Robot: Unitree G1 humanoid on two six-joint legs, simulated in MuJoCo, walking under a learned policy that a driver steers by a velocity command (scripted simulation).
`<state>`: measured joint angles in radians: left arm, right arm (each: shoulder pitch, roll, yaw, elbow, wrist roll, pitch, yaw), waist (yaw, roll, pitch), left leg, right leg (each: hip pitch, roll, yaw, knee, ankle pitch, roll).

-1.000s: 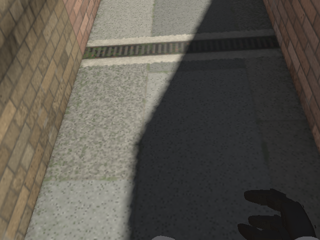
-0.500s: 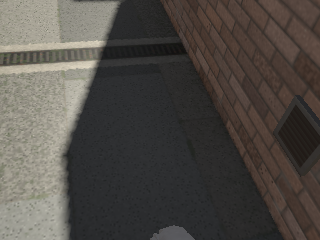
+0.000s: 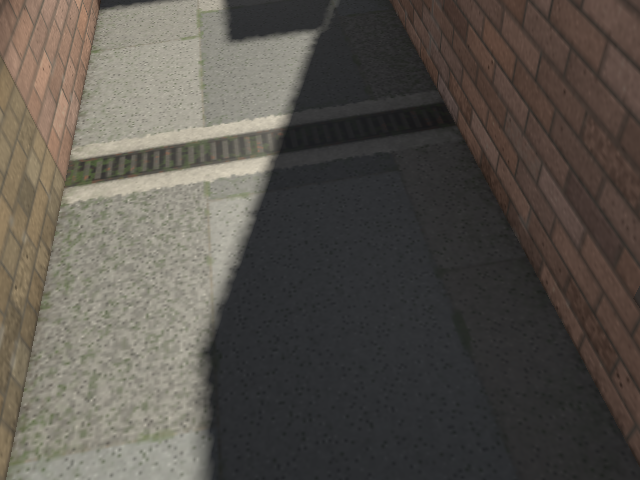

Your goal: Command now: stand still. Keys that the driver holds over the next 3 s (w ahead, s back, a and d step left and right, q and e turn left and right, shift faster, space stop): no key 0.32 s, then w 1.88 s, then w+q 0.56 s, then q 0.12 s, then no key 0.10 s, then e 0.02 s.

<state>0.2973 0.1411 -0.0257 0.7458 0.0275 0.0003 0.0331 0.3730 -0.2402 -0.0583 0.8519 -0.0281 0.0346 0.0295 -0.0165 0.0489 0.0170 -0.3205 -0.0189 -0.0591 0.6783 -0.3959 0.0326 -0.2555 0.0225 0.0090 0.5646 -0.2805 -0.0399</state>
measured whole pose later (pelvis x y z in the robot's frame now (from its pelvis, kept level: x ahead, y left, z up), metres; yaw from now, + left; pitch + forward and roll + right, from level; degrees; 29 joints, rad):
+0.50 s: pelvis +0.10 +0.03 -0.01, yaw +0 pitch -1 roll -1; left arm 0.40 0.18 0.03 0.95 0.02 -0.04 0.01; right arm 0.32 -0.18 -0.04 0.98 -0.02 -0.03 0.01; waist 0.00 -0.01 -0.01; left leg -0.27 -0.04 -0.04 0.72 -0.43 0.09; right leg -0.14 0.03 0.01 0.62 -0.48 -0.04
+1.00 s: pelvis +0.32 +0.06 -0.02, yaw +1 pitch +0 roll -1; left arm -0.02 0.16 0.02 0.88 0.01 -0.05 0.00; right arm 0.58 -0.13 0.00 1.12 -0.01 -0.08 -0.03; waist -0.05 0.00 0.07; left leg 0.12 -0.10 -0.01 0.53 -0.49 0.10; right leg -0.45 0.09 -0.12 0.56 -0.14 -0.15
